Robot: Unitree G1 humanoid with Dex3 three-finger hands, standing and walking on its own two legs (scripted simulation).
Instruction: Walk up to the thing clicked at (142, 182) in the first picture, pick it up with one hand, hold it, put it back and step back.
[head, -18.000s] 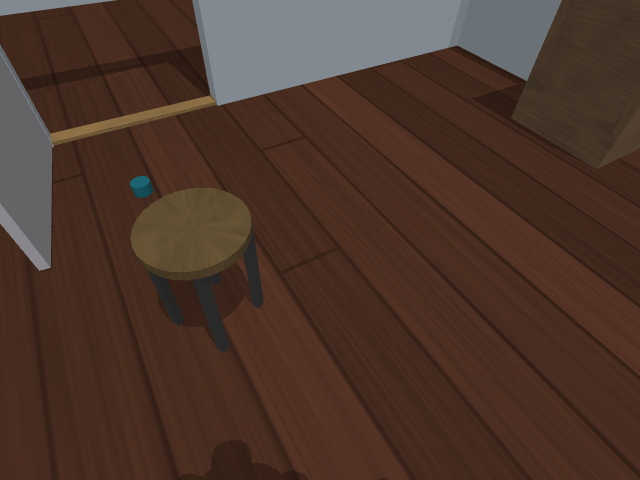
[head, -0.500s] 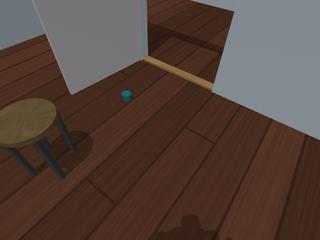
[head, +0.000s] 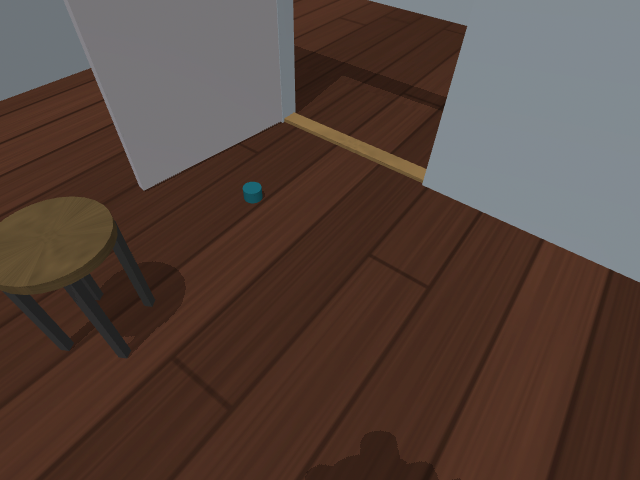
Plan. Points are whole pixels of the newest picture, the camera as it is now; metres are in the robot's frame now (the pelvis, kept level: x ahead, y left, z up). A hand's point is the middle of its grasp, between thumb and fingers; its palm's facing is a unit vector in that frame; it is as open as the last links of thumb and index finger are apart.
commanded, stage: stand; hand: left
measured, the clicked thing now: (252, 192) +1.47 +0.27 -0.75
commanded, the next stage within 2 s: walk up in 0.34 s
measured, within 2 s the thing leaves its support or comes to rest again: neither
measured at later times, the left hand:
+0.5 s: hand out of the picture +0.06 +0.29 -0.15, palm faces +0.08 -0.93 -0.35, open 7.3 cm
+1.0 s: hand (109, 400) +0.29 +0.32 -0.15, palm faces -0.06 -0.94 -0.34, open 7.4 cm
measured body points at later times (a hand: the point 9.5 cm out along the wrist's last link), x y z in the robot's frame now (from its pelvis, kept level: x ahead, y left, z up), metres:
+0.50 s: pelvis +0.02 +0.01 +0.00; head +0.02 +0.01 +0.45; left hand +0.06 +0.33 -0.12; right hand +0.09 -0.31 -0.13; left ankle +0.03 +0.14 -0.72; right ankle -0.02 -0.12 -0.75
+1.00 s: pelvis +0.21 +0.04 -0.01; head +0.22 +0.04 +0.44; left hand +0.29 +0.37 -0.12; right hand +0.23 -0.28 -0.13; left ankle +0.12 +0.17 -0.75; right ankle +0.35 -0.10 -0.73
